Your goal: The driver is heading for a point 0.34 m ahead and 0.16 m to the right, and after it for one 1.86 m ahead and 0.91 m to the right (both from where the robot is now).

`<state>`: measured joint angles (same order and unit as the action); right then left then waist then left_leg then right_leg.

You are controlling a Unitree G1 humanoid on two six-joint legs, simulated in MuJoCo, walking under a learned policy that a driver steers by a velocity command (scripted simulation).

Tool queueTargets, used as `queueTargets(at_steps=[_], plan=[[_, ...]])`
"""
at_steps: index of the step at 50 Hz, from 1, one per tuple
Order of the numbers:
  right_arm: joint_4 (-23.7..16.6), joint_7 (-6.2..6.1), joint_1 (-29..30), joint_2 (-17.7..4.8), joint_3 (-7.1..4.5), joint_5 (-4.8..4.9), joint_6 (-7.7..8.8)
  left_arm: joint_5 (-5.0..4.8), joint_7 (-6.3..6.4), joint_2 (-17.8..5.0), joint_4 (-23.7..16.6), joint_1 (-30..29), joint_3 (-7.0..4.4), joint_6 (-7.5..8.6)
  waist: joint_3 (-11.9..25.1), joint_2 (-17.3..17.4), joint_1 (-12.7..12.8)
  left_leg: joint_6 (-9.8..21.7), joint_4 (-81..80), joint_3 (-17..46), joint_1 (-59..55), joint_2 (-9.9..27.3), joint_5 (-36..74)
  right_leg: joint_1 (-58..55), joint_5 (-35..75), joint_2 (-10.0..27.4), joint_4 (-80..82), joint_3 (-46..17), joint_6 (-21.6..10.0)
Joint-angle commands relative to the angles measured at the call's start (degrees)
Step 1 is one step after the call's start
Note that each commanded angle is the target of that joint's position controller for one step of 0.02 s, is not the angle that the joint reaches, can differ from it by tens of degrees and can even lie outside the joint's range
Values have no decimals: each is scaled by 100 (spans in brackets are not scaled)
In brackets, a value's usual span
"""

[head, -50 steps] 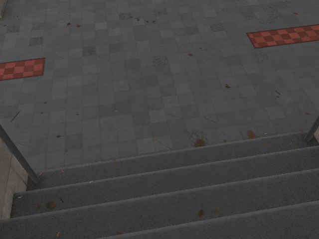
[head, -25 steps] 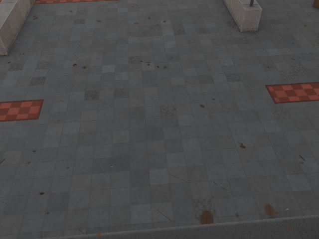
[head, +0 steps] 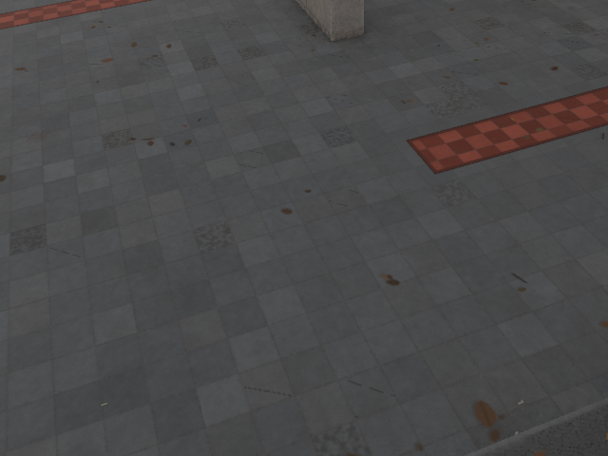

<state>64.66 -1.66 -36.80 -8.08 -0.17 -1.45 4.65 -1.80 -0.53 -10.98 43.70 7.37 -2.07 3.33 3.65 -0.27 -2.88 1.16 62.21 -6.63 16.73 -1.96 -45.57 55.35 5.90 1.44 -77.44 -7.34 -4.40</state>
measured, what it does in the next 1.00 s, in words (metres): goes down, turning right: right foot 0.19 m lower, then left foot 0.19 m lower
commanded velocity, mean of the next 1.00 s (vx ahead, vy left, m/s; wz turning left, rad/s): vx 0.39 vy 0.00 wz -0.83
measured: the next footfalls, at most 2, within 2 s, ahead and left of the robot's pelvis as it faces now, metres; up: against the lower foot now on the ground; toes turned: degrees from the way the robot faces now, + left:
right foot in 0.16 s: +0.23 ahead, -0.14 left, -0.19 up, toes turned -6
left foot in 0.50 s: +0.48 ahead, +0.00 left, -0.37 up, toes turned -37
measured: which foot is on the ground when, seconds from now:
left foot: down 0.00-0.14, up 0.16-0.48, down 0.50-1.00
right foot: up 0.00-0.14, down 0.16-0.50, up 0.52-1.00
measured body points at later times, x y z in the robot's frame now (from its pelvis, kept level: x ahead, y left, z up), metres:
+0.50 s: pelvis +0.35 -0.06 -0.22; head +0.35 -0.06 +0.23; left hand +0.50 +0.16 -0.35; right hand +0.45 -0.37 -0.26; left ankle +0.48 +0.00 -0.96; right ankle +0.20 -0.14 -0.82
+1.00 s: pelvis +0.45 -0.14 -0.30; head +0.48 -0.17 +0.15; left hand +0.75 -0.29 -0.31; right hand +0.21 -0.25 -0.43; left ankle +0.45 +0.03 -1.02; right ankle +0.38 -0.30 -0.73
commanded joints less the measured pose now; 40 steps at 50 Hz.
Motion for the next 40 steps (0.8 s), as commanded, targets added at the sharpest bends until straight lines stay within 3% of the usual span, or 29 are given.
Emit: queueTargets(at_steps=[1, 3, 4, 5, 6, 7, 8, 9, 10, 11, 12, 13, 14, 15, 17, 18, 20, 21, 24, 25, 26, 27, 28, 30, 31, 32, 33, 35, 40], plan=[[-571, -323, 465, -529, -28, 104, 342, 110, -371, -22, -555, -689, 134, 42, -1187, -136, -47, 376, -1491, 1467, 1027, 1308, 1692, -604, 3352, 331, 2918, -119, -123], [-603, -267, 955, -766, -101, 128, 252, -59, -463, -120, -679, -603, 77, -13, -1025, 368, 176, 370, -1319, 758, 1862, 1138, 1838, -2671, 3053, 143, 3546, 623, -95], [-546, -144, 1355, -1242, -247, 53, 252, -138, -395, -344, -334, 509, -68, -109, -549, 1105, 648, 441, -900, 1022, 1456, 1528, 2727, -3174, 2592, 158, 2355, 612, -82], [-564, -33, 1960, -1367, -353, 143, 264, -191, -318, -741, -9, 1622, -219, -234, -397, 1652, 1187, 305, 186, 855, 1023, 1604, 4048, -3500, 1629, 302, 2443, 771, -258], [-748, 99, 2137, -1124, -367, 218, 284, -27, -249, -1205, 309, 2541, -426, -317, -229, 933, 1414, 39, 1632, 178, 1274, 1352, 5664, -4793, 943, -34, 2970, 1384, -403], [-1014, 141, 2784, -1216, -441, 251, 304, 116, -178, -1314, 728, 3984, -555, -314, -307, -335, 2354, -283, 4807, -220, 2387, 760, 5621, -6502, 1048, -88, 3983, 1342, -947], [-1234, 55, 2915, -803, -382, 125, 311, 158, -152, -816, 1063, 4280, -431, -280, -835, -2019, 2500, -190, 6905, -440, 4006, 106, 2014, -6967, 898, -176, 4730, 1180, -1147], [-1846, -13, 1903, -454, -316, 46, 508, 127, -106, -686, 705, 3072, -173, -116, -914, -3248, 944, -91, 5886, 913, 5032, 128, 875, -6991, 2752, -30, 3721, -755, -1257], [-2003, -5, 1623, -611, -329, 29, 584, 100, -79, -566, 423, 2488, -161, -122, -432, -2081, 637, -109, 4982, 1321, 4946, 297, 870, -6730, 2679, 390, 3835, -1626, -1552], [-2098, 13, 1742, -724, -408, 208, 594, 228, -124, -360, 422, 2407, -120, -41, -76, -219, 429, 60, 3915, 1603, 4604, 347, 1815, -6022, 1285, 543, 3933, -1965, -1408], [-2439, -107, 1949, -469, -371, 272, 453, 263, -56, -1040, 135, 1576, -332, -64, -108, 272, -144, -143, 2914, 1512, 4273, 294, 2236, -4668, 639, 929, 4438, -3201, -1826], [-2748, -240, 2546, -568, -379, 397, 258, 349, 91, -1179, -182, 721, -327, -74, -613, 251, -335, -664, 1652, 1684, 3881, 572, 2091, -2955, 963, 1660, 4525, -4337, -2139], [-2585, -342, 2473, -892, -462, 357, 78, 535, 235, -841, -281, 740, -215, -76, -449, 1029, -339, -969, 1513, 1718, 3177, 539, 2848, -2411, 2089, 1459, 4304, -4120, -2070], [-2422, -291, 1936, -1020, -531, 201, -7, 583, 306, -967, -115, 1086, -294, -29, -39, 638, -439, -845, 1208, 1649, 2620, 318, 4117, -2420, 2264, 903, 3772, -3428, -1749], [-2730, -46, 2681, -1049, -534, 7, 18, -104, 616, -549, -52, 1252, -203, -29, 119, 36, -192, -627, -974, 1824, 1547, 58, 6628, -2046, 6, -368, 3104, -2138, -1106], [-2981, 11, 3056, -758, -471, 5, -61, -161, 691, -538, -69, 1158, -162, -117, 103, 56, -146, -587, -1718, 1602, 671, -183, 6885, -1585, -730, -775, 3039, -1712, -887], [-3288, 74, 2953, -651, -457, 100, -215, 29, 765, -688, -223, 752, -182, -262, 174, -172, -305, -647, -2066, 1306, -1100, -513, 7552, -710, -1473, -1233, 2570, -1422, -544], [-3373, 85, 2758, -685, -457, 82, -296, 23, 786, -675, -318, 614, -194, -374, 191, -299, -371, -707, -2290, 1501, -1346, -444, 7472, -874, -1611, -1288, 2131, -1638, -444], [-2868, 94, 800, -878, -543, 23, -264, 9, 697, -285, -775, -127, -62, -549, 235, -176, -1163, -656, -4666, 1718, -2976, 507, 9015, -1401, -1142, -1645, -488, -1266, 276], [-2562, 64, 240, -882, -589, 232, -303, 156, 539, -20, -744, 106, -2, -502, 226, 456, -1232, -659, -5014, 1731, -3710, 1148, 9313, -855, -4262, -1954, -2137, -673, 498], [-2602, 125, 790, -1028, -408, 3, -218, 36, 324, 413, -867, 1546, 41, -442, 320, 2161, 12, -109, -2582, 2621, -5035, 1891, 13361, 1246, -6171, -2069, -4281, -928, 530], [-2501, 220, 823, -1370, -471, -76, -167, -183, 242, 266, -1012, 2043, 66, -352, 877, 2924, 249, 688, -2325, 3290, -5586, 2663, 14190, 2169, -6223, -1707, -5379, -812, 670], [-2338, 240, 524, -1178, -463, 10, -215, -73, 253, 86, -877, 1676, 31, -372, 563, 1769, 18, 696, -2508, 2660, -5199, 2540, 13404, 2773, -5665, -1347, -5955, -370, 805], [-2197, 293, 1028, -1195, -390, 31, -264, 33, 301, -21, -1225, 981, -11, -430, 121, 232, 421, 1162, -3233, 2565, -3033, 2552, 11160, 2293, -4620, -830, -6912, 291, 894], [-2183, 217, 1738, -1673, -440, -73, -328, -141, 339, 97, -1709, 567, 104, -584, -525, 647, 801, 1851, -3999, 3598, -1470, 3271, 8716, 2105, -4489, -368, -6743, -34, 1017], [-2183, 186, 2228, -1016, -200, -118, -432, -106, 357, -223, -1670, 344, 20, -745, -933, -252, 947, 1624, -4208, 2991, -291, 2809, 7338, 1486, -4121, -341, -6817, -121, 1006], [-2248, 196, 2404, -912, -132, -126, -505, -119, 373, -307, -1708, 262, -25, -809, -1026, -475, 953, 1257, -4308, 2079, 355, 2062, 7131, 850, -3595, -525, -6528, 144, 987], [-2219, 15, 2336, -1169, -150, -18, -618, -17, 390, -188, -1981, 58, -1, -815, -953, -254, 829, 984, -4106, 1398, 181, 1697, 6961, 989, -2930, -426, -6108, 269, 1087], [-1765, -346, 674, -1212, -113, -55, -652, -27, 244, 237, -2554, -963, 225, -644, -276, 469, -22, 1145, -3308, 1146, -2495, 1777, 8282, 2515, -3263, -46, -5788, 320, 996]])
Velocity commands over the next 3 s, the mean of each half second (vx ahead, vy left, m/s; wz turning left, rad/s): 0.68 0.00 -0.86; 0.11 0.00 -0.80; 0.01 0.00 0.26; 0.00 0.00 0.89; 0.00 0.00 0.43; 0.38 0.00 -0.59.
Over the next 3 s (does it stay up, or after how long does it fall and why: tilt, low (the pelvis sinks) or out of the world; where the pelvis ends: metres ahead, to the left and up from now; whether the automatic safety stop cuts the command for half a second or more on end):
stays up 0.70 -0.44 -0.32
